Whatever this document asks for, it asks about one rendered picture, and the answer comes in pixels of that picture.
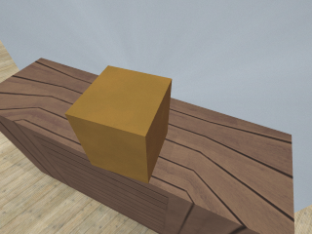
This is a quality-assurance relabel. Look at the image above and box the pedestal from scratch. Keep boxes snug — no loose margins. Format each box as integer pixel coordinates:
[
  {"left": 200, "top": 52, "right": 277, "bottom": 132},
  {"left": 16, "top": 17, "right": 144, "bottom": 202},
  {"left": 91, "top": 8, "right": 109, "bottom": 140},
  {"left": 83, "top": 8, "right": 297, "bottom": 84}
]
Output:
[{"left": 0, "top": 58, "right": 294, "bottom": 234}]

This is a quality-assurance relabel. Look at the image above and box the carton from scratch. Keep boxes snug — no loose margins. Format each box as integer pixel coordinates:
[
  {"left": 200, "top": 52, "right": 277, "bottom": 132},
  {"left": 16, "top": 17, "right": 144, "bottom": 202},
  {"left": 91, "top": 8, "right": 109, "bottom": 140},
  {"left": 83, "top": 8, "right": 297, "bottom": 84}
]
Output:
[{"left": 64, "top": 65, "right": 173, "bottom": 184}]

